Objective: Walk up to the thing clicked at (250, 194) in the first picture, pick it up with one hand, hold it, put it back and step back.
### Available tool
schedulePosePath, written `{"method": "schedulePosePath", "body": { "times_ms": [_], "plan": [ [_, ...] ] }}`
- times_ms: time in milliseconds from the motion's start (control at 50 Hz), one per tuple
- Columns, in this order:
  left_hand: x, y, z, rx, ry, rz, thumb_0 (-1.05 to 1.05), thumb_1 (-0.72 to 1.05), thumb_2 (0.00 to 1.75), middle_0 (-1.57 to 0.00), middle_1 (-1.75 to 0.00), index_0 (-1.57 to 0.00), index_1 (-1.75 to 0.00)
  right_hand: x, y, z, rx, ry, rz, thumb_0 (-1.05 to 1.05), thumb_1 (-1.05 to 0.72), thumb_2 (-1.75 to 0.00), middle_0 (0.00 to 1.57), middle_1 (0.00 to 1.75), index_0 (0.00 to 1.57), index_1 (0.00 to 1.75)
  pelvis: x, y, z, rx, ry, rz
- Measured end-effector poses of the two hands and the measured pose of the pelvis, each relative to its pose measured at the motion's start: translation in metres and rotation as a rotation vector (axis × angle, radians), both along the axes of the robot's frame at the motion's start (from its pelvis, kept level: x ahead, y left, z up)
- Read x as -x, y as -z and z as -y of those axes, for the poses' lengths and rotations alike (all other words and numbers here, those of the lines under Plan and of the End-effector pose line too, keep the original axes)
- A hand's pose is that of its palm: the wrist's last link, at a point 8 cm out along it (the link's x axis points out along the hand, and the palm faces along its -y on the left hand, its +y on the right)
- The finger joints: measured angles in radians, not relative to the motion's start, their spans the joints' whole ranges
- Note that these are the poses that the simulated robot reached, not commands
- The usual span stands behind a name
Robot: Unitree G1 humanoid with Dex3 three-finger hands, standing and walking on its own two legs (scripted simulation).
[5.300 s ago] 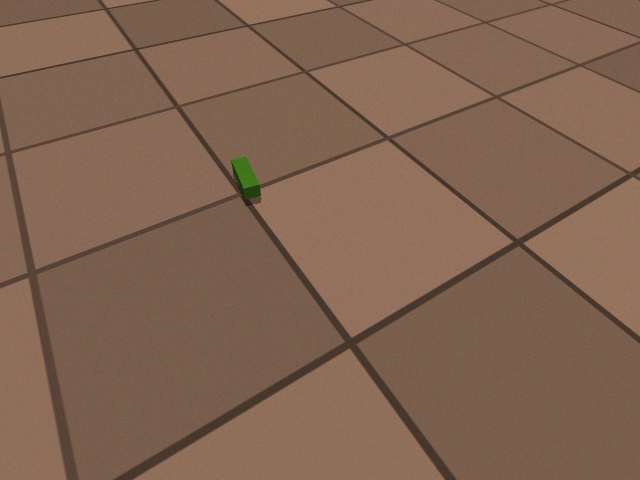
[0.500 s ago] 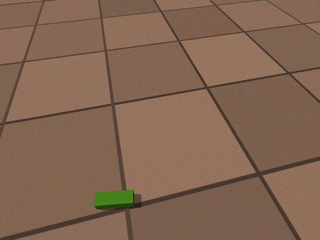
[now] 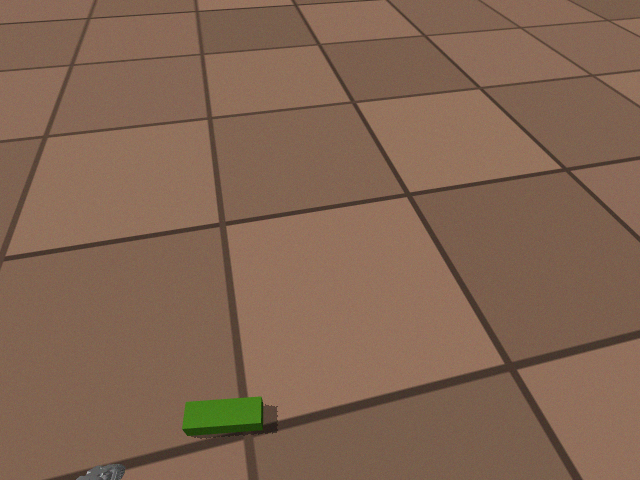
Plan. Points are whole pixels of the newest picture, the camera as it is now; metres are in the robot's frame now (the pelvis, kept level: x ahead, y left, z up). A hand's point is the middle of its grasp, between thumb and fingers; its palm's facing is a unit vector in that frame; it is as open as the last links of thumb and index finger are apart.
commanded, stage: walk up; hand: left
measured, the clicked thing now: (224, 416) +0.43 +0.27 -0.75
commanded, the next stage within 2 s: stand in 0.52 s
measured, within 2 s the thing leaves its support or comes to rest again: neither
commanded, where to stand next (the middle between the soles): +0.07 -0.01 m, yaw +5 degrees
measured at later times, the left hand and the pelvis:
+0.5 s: hand out of the picture +0.09 +0.26 -0.16, palm faces +0.01 -0.95 -0.32, open 7.4 cm; pelvis +0.01 +0.01 +0.00, yaw +1 degrees
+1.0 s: hand out of the picture +0.07 +0.26 -0.15, palm faces -0.01 -0.94 -0.34, open 7.4 cm; pelvis -0.01 +0.01 +0.00, yaw +1 degrees
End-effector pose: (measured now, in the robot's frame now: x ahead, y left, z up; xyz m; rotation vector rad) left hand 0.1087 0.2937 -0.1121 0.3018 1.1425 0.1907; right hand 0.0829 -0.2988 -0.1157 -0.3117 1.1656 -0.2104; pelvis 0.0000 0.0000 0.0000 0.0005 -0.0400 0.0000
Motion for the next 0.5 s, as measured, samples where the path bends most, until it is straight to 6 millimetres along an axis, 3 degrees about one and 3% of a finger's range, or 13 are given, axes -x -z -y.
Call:
{"method": "schedulePosePath", "body": {
  "times_ms": [280, 500],
  "plan": [
    [0.026, 0.008, -0.009, 0.009, -0.03, -0.08, 0.01, 0.91, 0.9, -0.2, -0.3, -0.21, -0.3, 0.009, 0.001, -0.01, -0.001, 0.004, -0.049, 0.01, -0.9, -0.9, 0.21, 0.29, 0.2, 0.3, -0.002, -0.002, -0.007, 0.003, -0.005, -0.003],
    [0.025, 0.009, -0.012, 0.017, -0.039, -0.083, 0.01, 0.91, 0.9, -0.2, -0.3, -0.21, -0.3, 0.002, 0.001, -0.018, -0.004, 0.001, -0.048, 0.01, -0.9, -0.9, 0.21, 0.29, 0.2, 0.3, -0.007, -0.002, -0.012, 0.002, -0.012, -0.007]
  ]
}}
